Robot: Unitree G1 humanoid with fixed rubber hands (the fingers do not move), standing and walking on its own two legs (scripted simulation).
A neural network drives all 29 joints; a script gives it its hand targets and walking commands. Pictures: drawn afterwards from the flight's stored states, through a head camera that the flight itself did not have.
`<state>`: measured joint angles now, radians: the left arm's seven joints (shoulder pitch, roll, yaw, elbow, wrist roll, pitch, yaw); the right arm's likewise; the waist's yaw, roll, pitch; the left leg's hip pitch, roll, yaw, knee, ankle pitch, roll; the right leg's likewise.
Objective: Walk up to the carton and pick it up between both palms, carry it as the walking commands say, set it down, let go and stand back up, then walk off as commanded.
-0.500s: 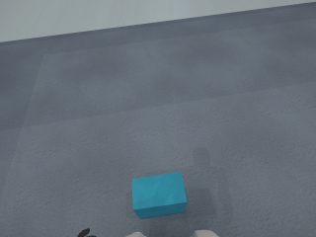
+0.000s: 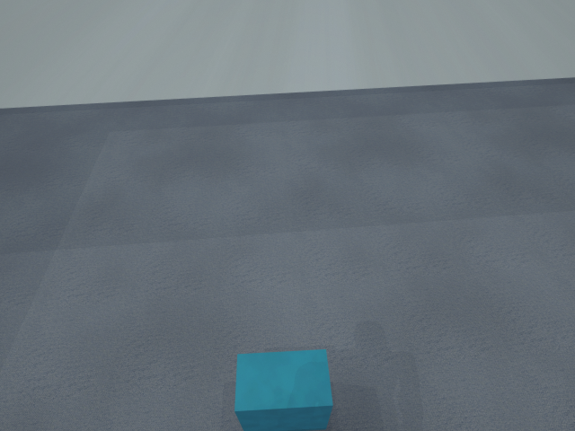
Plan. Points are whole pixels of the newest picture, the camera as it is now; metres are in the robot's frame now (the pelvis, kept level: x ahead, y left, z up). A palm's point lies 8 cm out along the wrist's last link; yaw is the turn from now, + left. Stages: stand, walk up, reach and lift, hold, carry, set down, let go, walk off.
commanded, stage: stand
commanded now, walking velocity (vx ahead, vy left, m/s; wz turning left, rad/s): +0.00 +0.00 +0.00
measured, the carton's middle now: (283, 393) +0.36 +0.05 -0.64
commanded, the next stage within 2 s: reach and lift in 0.20 s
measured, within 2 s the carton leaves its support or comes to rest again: neither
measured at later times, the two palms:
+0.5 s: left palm out of the picture +0.16 +0.23 -0.14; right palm out of the picture +0.15 -0.20 -0.14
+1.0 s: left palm (152, 426) +0.19 +0.26 -0.20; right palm (417, 421) +0.19 -0.18 -0.20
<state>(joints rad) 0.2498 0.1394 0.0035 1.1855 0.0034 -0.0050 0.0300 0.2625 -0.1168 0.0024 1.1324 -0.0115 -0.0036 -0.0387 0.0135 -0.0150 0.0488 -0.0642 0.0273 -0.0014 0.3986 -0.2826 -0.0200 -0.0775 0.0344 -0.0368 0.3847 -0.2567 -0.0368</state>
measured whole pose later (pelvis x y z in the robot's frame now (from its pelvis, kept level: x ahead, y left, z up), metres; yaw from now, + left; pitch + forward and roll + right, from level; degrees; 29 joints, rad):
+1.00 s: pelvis -0.11 +0.04 -0.11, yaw -2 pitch +19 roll -2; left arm -0.36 0.21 0.13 0.50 -0.06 0.54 0.00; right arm -0.37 -0.25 -0.11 0.56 0.06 0.52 0.06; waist 0.03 0.01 0.03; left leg -1.09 0.00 0.04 1.21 -0.45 0.05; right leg -1.09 -0.01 -0.01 1.16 -0.39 0.02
